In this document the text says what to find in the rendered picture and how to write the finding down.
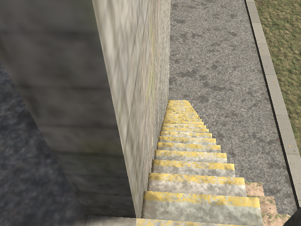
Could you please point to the stairs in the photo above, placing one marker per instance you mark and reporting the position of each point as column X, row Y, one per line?
column 191, row 180

